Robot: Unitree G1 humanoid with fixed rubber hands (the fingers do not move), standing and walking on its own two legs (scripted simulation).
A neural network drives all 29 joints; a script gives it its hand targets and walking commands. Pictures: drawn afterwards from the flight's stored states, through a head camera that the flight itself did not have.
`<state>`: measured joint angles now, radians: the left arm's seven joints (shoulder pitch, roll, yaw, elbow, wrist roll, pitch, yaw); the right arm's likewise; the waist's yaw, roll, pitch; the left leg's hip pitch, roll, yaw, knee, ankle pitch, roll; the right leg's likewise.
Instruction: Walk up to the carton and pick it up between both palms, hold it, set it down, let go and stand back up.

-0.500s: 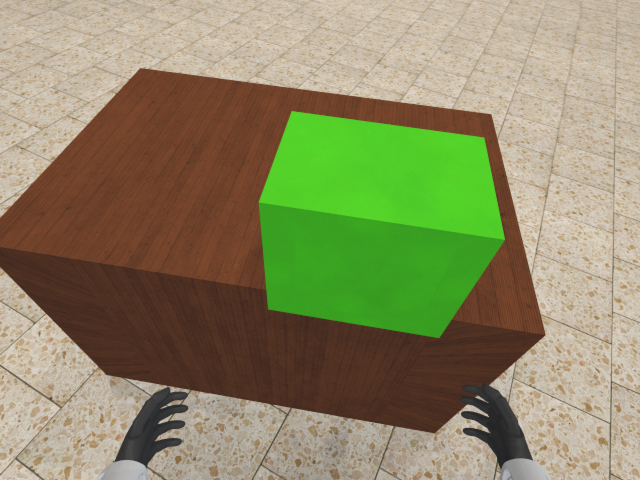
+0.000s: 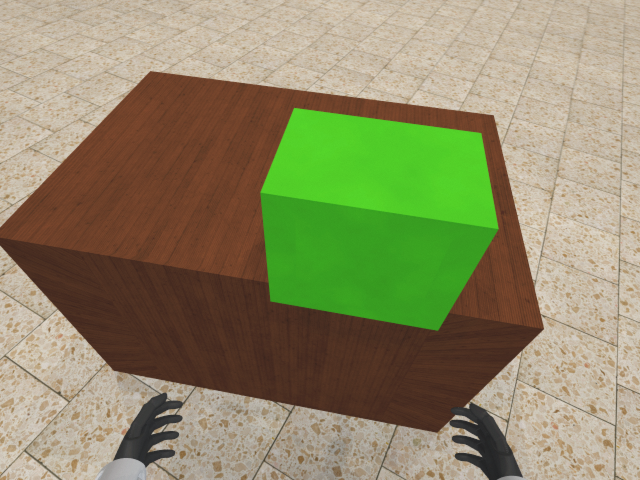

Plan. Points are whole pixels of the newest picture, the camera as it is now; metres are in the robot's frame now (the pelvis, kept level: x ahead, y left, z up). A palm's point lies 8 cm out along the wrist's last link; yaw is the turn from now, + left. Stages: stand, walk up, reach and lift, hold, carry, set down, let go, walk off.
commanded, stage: set down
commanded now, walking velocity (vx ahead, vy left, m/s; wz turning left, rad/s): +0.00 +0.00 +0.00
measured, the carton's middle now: (368, 223) +0.48 -0.08 +0.01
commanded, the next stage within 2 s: let go in 0.02 s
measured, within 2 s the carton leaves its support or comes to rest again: neither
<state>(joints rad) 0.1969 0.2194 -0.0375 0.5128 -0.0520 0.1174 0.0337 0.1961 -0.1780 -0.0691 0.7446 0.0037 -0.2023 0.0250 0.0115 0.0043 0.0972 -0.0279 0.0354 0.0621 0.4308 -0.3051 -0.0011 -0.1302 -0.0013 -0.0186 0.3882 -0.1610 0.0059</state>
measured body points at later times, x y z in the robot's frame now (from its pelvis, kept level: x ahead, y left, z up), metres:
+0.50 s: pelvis +0.00 -0.02 +0.00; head +0.00 -0.01 +0.45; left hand +0.16 +0.22 -0.09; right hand +0.15 -0.25 -0.09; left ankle -0.04 +0.11 -0.74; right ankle +0.04 -0.13 -0.74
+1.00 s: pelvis +0.01 +0.00 -0.02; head +0.02 +0.00 +0.43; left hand +0.12 +0.22 -0.14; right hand +0.05 -0.27 -0.14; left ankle -0.04 +0.11 -0.74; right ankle +0.04 -0.13 -0.74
